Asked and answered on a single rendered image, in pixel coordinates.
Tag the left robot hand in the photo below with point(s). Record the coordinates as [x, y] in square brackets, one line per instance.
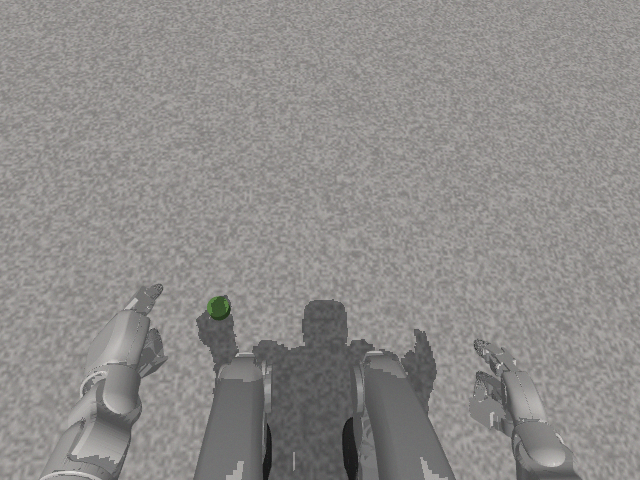
[126, 338]

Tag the left robot arm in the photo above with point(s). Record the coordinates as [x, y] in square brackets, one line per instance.
[95, 445]

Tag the tin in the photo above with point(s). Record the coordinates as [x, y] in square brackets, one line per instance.
[218, 308]

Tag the right robot arm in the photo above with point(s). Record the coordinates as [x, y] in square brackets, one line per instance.
[541, 454]

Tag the right robot foot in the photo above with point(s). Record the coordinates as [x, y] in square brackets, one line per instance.
[350, 455]

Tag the right robot hand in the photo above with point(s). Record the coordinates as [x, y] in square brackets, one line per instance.
[515, 399]

